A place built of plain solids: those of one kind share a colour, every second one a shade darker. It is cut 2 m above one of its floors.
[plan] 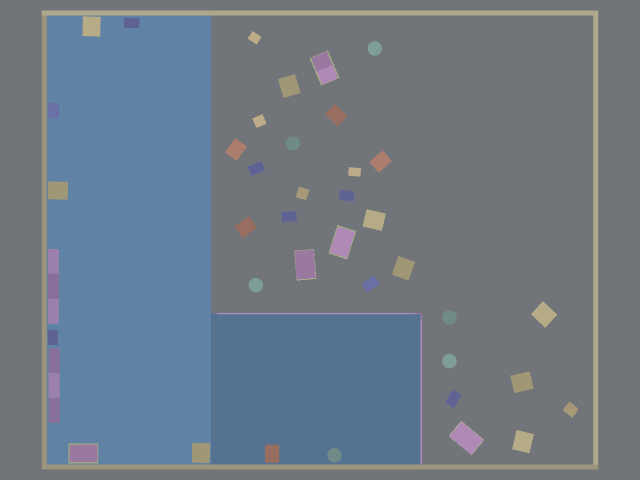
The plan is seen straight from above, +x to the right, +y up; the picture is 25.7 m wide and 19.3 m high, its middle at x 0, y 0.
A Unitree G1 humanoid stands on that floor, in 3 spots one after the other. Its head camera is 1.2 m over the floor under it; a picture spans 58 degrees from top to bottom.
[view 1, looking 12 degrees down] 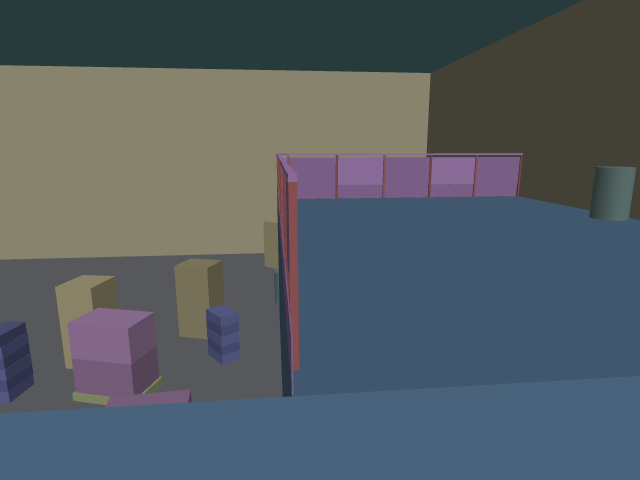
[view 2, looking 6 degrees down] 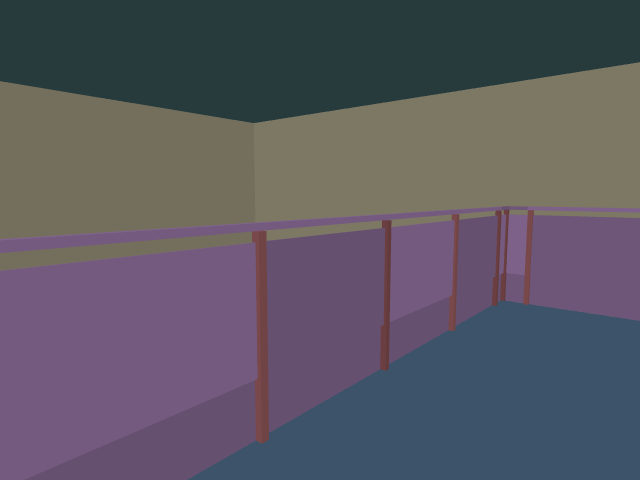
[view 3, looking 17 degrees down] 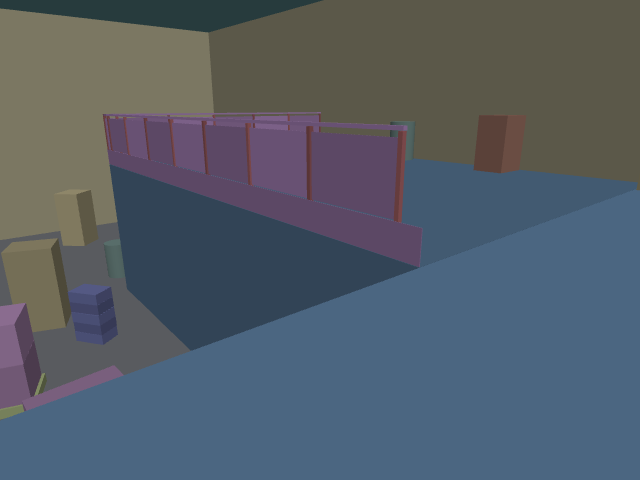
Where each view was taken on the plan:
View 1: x -6.32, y -2.87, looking -6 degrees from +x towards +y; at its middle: floor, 5.77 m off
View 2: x -0.95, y -4.47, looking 40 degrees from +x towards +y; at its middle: guard_rail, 2.35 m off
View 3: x -6.32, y -0.29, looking -40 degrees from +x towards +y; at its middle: floor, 4.30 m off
